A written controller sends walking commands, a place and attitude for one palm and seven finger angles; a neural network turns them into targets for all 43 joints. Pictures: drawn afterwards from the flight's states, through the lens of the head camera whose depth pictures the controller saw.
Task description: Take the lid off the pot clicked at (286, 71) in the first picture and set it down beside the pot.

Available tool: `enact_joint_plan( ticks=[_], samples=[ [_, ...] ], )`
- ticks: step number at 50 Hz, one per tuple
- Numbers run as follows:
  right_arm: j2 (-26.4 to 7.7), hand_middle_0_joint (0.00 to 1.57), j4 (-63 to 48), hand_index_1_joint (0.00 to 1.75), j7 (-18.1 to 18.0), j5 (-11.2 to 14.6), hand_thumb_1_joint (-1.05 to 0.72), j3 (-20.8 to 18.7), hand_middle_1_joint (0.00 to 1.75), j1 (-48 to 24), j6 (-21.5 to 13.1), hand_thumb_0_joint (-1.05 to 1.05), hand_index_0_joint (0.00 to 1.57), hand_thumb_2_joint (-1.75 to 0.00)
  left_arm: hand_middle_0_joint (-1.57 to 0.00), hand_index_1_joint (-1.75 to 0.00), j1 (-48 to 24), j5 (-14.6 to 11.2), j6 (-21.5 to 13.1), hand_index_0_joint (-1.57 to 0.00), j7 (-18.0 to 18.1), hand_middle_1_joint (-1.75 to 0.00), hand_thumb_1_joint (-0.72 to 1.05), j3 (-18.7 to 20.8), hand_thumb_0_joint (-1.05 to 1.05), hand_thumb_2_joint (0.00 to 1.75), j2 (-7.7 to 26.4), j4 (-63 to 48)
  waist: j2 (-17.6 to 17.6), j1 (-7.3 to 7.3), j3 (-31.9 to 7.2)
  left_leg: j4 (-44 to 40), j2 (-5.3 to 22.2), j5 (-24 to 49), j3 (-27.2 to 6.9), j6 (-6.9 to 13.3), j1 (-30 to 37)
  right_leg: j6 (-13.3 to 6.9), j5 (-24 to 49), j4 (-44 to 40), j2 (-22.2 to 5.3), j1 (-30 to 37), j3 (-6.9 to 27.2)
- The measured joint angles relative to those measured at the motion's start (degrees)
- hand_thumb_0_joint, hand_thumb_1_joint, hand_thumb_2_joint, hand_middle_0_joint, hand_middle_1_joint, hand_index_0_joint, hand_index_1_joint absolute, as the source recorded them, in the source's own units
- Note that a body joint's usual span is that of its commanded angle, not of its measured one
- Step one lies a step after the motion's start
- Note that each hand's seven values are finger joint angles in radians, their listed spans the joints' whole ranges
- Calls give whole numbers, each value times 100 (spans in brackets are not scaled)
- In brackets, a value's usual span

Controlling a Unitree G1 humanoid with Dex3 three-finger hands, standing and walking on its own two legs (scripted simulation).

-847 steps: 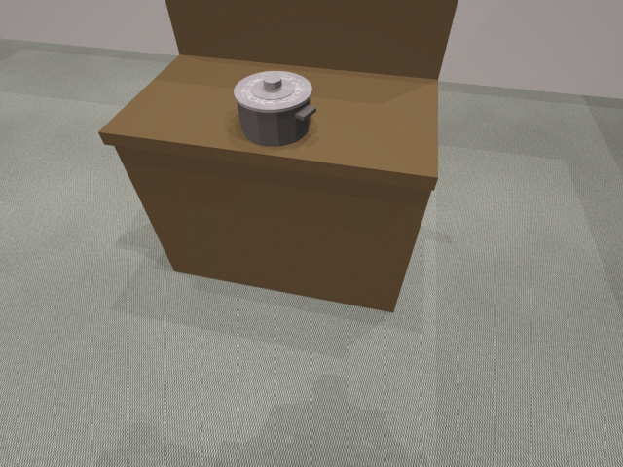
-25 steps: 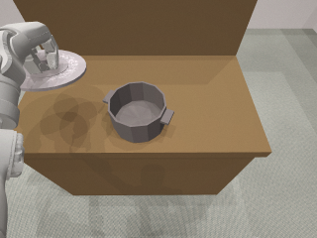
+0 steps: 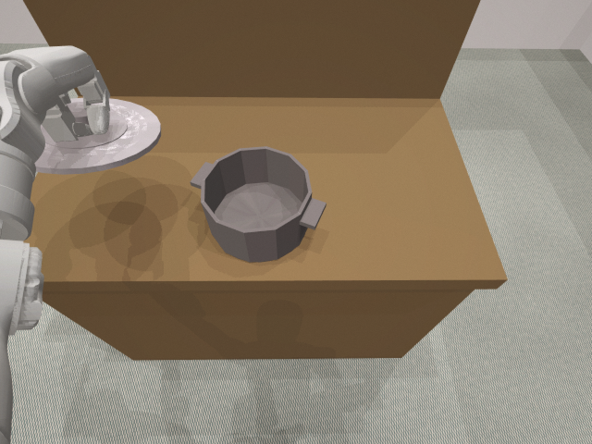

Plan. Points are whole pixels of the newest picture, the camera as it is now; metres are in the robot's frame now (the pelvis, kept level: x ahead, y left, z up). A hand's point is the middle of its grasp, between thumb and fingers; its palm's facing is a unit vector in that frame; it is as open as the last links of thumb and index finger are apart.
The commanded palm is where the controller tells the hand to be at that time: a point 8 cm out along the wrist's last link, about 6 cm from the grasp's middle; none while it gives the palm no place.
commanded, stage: lower the lid onto the table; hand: left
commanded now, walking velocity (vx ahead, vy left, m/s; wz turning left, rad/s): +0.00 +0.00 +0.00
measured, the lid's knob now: (80, 115) +0.51 +0.28 +0.15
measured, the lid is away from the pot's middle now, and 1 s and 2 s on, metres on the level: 0.23 0.23 0.23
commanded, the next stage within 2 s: none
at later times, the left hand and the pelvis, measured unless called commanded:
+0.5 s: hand (76, 137) +0.48 +0.28 +0.14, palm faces -0.37 -0.06 -0.93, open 3.7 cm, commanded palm +0.48 +0.27 +0.21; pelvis +0.01 +0.00 +0.00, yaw +0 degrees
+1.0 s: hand (90, 160) +0.47 +0.28 +0.10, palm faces -0.43 -0.06 -0.90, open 3.7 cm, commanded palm +0.50 +0.27 +0.17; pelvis +0.00 +0.00 +0.00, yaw -1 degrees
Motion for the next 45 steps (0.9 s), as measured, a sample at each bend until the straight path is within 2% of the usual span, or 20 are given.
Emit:
enact_joint_plan(
  ticks=[4, 9, 12, 14, 18, 21, 25, 34, 45],
  samples=[
    [4, 20, -4, 30, -27, -8, -91, 8, 30, 44, -5, 1, 20, -89, -54, -116, 82, 8, -129, -120, 98, -91, 33, 153, -13, 87, 27, 88, -5, -37, -5, 11, 12, -14, 20, 3, -21, 0, 3, -8, 12, -21, 23],
    [7, 20, 3, 30, -38, -31, -91, -36, 30, 126, -14, 1, 20, -89, -54, -116, 191, 77, -159, -120, 140, -90, 33, 153, -13, 87, 55, 16, 2, -51, 2, 3, 15, -18, 26, 1, -45, -20, 9, -21, 18, -45, 33],
    [-5, 20, 33, 30, -42, -37, -91, -26, 30, 142, 3, 1, 20, -89, -54, -116, 236, 22, -245, -120, 208, -91, 33, 281, -13, 87, 56, 114, 10, -50, -12, 21, 17, -35, 34, 12, -65, 6, 0, -20, 19, -61, 45],
    [-3, 20, 56, 30, -50, -14, -91, -13, 30, 128, 27, 1, 20, -89, -54, -116, 214, -4, -214, -120, 209, -90, 34, 222, -13, 87, 77, 225, -3, -53, -9, 39, 27, -53, 47, 14, -81, 22, -3, -14, 29, -77, 60],
    [17, 20, 40, 30, -48, -66, -91, -68, 30, 162, 15, 1, 20, -89, -54, -116, 417, 108, -302, -120, 214, -91, 33, 296, -13, 87, 71, -92, -4, -58, -5, 10, 19, -39, 29, 1, -82, -34, -4, -11, 27, -88, 55],
    [20, 20, 33, 30, -20, -85, -91, -76, 30, 167, 35, 1, 20, -89, -54, -116, 514, 8, -396, -120, 302, -91, 33, 409, -13, 87, 60, -89, 0, -57, -44, 5, 11, -44, 19, 6, -75, -22, -16, -22, 25, -74, 66],
    [20, 20, 33, 30, 19, -70, -91, -76, 30, 107, 94, 1, 20, -89, -54, -116, 555, 12, -348, -120, 326, -90, 34, 328, -13, 87, 22, -42, 7, -27, -59, 58, 24, -76, 19, 4, -102, -8, -32, 3, 37, -90, 70],
    [46, 20, -13, 30, -49, -53, -91, -45, 30, -26, 119, 1, 20, -89, -54, -116, 708, 10, -476, -120, 373, -90, 34, 295, -13, 87, -30, 10, -10, 16, -52, 123, 40, -90, 10, -6, -146, 5, -43, 50, 50, -124, 66],
    [29, 20, 65, 30, -147, -47, -91, -29, 30, 44, 49, 1, 20, -89, -54, -116, 680, 43, -565, -120, 527, -90, 34, 237, -13, 87, -41, 246, -51, -9, -60, 234, 68, -129, 17, -17, -281, -4, -69, 143, 74, -256, 76]
  ],
)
